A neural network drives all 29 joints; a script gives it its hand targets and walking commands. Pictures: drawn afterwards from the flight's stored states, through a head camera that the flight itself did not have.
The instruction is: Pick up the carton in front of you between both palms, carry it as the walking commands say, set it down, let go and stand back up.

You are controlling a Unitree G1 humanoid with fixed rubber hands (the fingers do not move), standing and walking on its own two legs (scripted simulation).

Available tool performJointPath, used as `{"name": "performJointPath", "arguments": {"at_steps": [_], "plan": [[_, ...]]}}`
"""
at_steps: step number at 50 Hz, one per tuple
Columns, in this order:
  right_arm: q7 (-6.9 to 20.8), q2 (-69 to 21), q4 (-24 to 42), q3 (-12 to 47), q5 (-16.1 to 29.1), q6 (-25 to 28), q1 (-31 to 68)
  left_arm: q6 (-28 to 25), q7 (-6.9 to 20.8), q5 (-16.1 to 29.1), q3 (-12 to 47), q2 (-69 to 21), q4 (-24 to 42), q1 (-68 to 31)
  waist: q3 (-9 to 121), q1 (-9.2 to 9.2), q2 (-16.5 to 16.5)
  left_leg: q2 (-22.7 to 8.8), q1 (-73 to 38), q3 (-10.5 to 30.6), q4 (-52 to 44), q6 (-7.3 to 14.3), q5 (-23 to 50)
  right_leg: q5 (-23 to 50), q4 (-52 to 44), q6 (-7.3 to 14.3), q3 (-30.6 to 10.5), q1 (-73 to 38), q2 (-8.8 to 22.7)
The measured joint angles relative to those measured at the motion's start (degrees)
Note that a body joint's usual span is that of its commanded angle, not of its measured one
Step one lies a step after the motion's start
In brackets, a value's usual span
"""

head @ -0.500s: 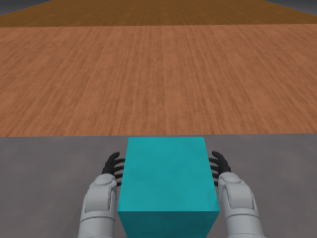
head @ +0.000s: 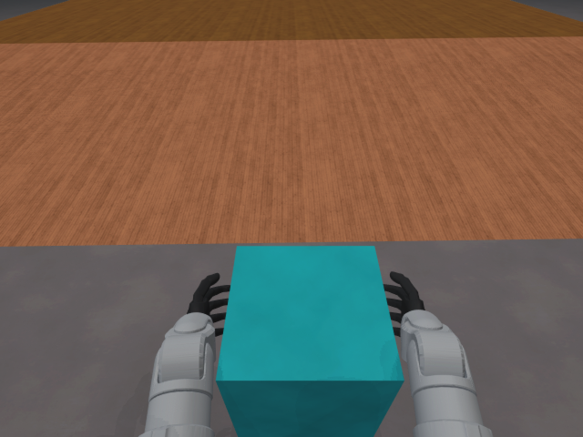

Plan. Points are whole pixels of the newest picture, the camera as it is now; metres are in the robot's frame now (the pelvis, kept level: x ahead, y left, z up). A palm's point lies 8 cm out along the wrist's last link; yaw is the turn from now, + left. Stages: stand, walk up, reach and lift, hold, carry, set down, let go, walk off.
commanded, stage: hold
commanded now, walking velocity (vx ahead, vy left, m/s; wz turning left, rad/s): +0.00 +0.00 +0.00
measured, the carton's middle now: (305, 346) +0.30 +0.00 -0.02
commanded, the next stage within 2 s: carry in 0.32 s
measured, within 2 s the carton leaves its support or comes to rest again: neither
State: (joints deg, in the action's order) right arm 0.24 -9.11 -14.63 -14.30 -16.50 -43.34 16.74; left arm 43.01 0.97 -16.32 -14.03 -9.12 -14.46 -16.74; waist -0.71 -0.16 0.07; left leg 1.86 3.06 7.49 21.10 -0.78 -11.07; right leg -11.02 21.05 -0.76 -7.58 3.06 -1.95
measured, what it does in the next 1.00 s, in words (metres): walks ahead: left foot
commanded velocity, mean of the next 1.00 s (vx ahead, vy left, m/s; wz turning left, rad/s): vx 0.36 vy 0.00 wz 0.00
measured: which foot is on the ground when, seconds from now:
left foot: down 0.00-0.70, up 0.72-0.92, down 0.94-1.00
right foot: down 0.00-0.96, up 0.98-1.00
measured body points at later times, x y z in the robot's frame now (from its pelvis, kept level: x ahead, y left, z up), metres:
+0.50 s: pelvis +0.03 +0.01 -0.01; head -0.01 +0.01 +0.44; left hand +0.33 +0.16 +0.05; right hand +0.33 -0.15 +0.05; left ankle +0.01 +0.14 -0.74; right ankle +0.02 -0.13 -0.75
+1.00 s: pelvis +0.26 +0.04 -0.02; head +0.24 +0.04 +0.43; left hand +0.51 +0.19 +0.08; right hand +0.52 -0.11 +0.08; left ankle +0.29 +0.11 -0.75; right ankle +0.09 -0.08 -0.71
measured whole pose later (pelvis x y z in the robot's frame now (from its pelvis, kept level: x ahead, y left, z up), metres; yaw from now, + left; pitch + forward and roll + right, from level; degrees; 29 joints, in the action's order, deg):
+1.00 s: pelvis +0.26 +0.04 -0.02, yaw -2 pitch +4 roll +1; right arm -6.8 -7.3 27.2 -2.8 -3.1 -69.4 4.2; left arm 71.0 -8.0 -2.3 -4.8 -7.2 31.3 -2.5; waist 7.6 -1.6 -2.5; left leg -1.0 23.1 -13.8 33.6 4.5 -13.9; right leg -28.7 47.0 -1.8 4.6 11.4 6.2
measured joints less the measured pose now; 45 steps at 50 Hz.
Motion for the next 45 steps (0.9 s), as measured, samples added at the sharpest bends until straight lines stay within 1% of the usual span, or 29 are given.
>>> {"name": "performJointPath", "arguments": {"at_steps": [15, 16, 18, 20, 22, 25, 27, 28, 30, 31, 33, 34, 35, 36, 38, 40, 42, 45], "plan": [[-0.23, 0.41, 1.43, 1.66, 0.57, -0.64, -1.67, 0.62, -0.15, 0.49, 1.54, 0.43, 1.54, 1.77, 0.31, -0.01, 0.0, -0.11, -0.83, -0.04, -1.02, 0.03, 0.04, 0.03, -1.02, 0.11, 0.13, -0.84, 0.05], [-0.24, 0.45, 1.59, 1.77, 0.61, -0.77, -1.74, 0.77, -0.23, 0.67, 1.62, 0.47, 1.7, 1.85, 1.04, -0.02, -0.01, -0.09, 0.34, -0.13, -0.22, 0.0, -0.24, -0.23, -0.24, 0.07, 0.21, 0.32, 0.02], [-0.35, 0.51, 2.12, 2.04, 0.86, -0.95, -2.1, 0.92, -0.44, 0.98, 1.94, 0.53, 2.15, 2.16, 2.91, -0.02, -0.06, -0.31, 3.5, -0.86, 2.8, 0.06, -2.47, -2.03, 2.45, 0.05, 0.86, 3.32, 0.19], [-0.71, 0.72, 3.62, 2.7, 1.71, -1.47, -3.04, 1.43, -0.81, 1.71, 2.87, 0.71, 3.56, 3.05, 4.82, 0.05, -0.07, -1.06, 6.36, -2.36, 5.93, 0.0, -7.61, -5.99, 4.84, 0.19, 2.24, 5.85, 0.8], [-1.11, 0.88, 6.34, 3.31, 2.85, -2.49, -3.74, 2.39, -1.34, 2.67, 3.83, 0.84, 6.07, 3.63, 6.22, 0.21, -0.06, -1.83, 8.92, -3.79, 8.24, 0.15, -10.09, -6.96, 6.08, 0.14, 3.43, 7.87, 1.37], [-1.97, 1.06, 11.38, 4.17, 4.9, -4.7, -4.64, 4.76, -2.3, 4.46, 5.11, 0.96, 11.07, 4.39, 7.73, 0.27, -0.52, -2.31, 11.12, -5.73, 10.29, 0.19, -8.7, -5.45, 8.33, -0.3, 4.17, 10.14, 2.37], [-2.57, 1.13, 14.25, 4.99, 6.19, -6.87, -5.08, 7.15, -2.94, 5.63, 5.54, 1.15, 14.63, 5.25, 8.96, 0.16, -1.11, -2.29, 11.08, -7.21, 9.93, 0.19, -6.83, -8.65, 10.97, -0.37, 4.29, 11.39, 3.34], [-3.03, 1.1, 15.3, 5.72, 6.62, -7.99, -5.08, 8.47, -3.26, 6.29, 5.54, 1.34, 16.51, 5.82, 9.63, -0.07, -1.31, -2.22, 11.04, -7.95, 10.02, 0.34, -7.18, -10.78, 13.35, -0.16, 5.05, 12.58, 3.96], [-3.66, 1.11, 17.47, 7.07, 7.29, -10.49, -5.27, 11.1, -3.88, 7.84, 5.54, 1.84, 19.92, 7.1, 10.48, -0.36, -0.52, -2.91, 10.38, -8.84, 9.46, 0.57, -8.89, -14.42, 16.57, -0.02, 8.34, 14.86, 4.28], [-4.05, 1.17, 19.07, 7.66, 7.72, -11.91, -5.7, 12.43, -4.39, 8.68, 5.77, 1.98, 21.51, 7.6, 10.6, -0.4, 0.12, -3.45, 9.79, -8.98, 8.67, 0.61, -9.37, -15.28, 16.2, 0.13, 10.04, 15.52, 4.02], [-4.73, 1.37, 23.3, 8.31, 8.63, -14.67, -6.94, 14.91, -5.18, 10.03, 6.18, 1.81, 24.88, 8.21, 10.33, -0.31, 1.23, -4.53, 8.62, -8.85, 7.56, 0.25, -10.02, -12.36, 11.13, 0.41, 13.37, 15.31, 3.08], [-4.97, 1.5, 25.82, 8.32, 9.15, -15.91, -7.76, 15.99, -5.53, 10.59, 6.51, 1.48, 26.61, 8.42, 10.07, 0.01, 1.65, -4.89, 8.37, -8.44, 8.14, -0.03, -10.86, -8.61, 8.41, 0.85, 14.49, 14.28, 2.62], [-5.18, 1.64, 28.43, 8.06, 9.72, -17.06, -8.83, 16.87, -5.86, 11.01, 7.51, 1.45, 28.01, 8.66, 10.02, 0.44, 2.2, -5.38, 8.91, -8.16, 10.28, 0.02, -12.08, -4.51, 7.02, 1.35, 15.32, 13.2, 2.28], [-5.41, 1.74, 30.74, 7.68, 10.38, -18.08, -10.07, 17.67, -6.13, 11.22, 8.72, 1.52, 29.01, 8.95, 10.22, 0.67, 2.38, -5.84, 10.63, -8.87, 14.37, 0.16, -12.46, -4.1, 7.18, 1.66, 16.11, 12.68, 2.26], [-6.07, 1.86, 34.19, 7.63, 11.41, -20.08, -12.44, 19.62, -6.67, 11.41, 10.74, 1.69, 31.26, 10.33, 10.62, 0.67, 1.0, -5.13, 15.11, -10.8, 23.19, 0.53, -16.76, -7.15, 6.76, 1.77, 16.51, 11.13, 3.13], [-6.29, 1.88, 36.7, 8.2, 12.22, -22.0, -13.95, 21.61, -7.2, 11.75, 11.68, 1.81, 34.57, 12.6, 10.4, 0.33, -0.61, -4.22, 19.22, -12.82, 26.84, 0.81, -19.47, -8.34, 4.15, 1.38, 16.32, 8.57, 4.16], [-6.53, 1.86, 39.0, 9.25, 12.86, -23.38, -14.86, 23.4, -7.87, 11.94, 12.07, 1.83, 38.52, 14.61, 9.73, -0.41, -1.9, -3.79, 22.02, -14.67, 23.97, 0.92, -16.35, -8.26, 1.18, 0.44, 15.78, 5.61, 5.09], [-6.63, 1.85, 42.17, 10.27, 13.39, -24.57, -15.11, 25.41, -8.42, 12.63, 11.81, 1.8, 43.42, 15.62, 8.51, -1.54, -2.89, -3.37, 23.45, -17.05, 14.44, 1.12, -7.99, -10.25, -0.16, -0.71, 15.16, 1.52, 6.22]]}}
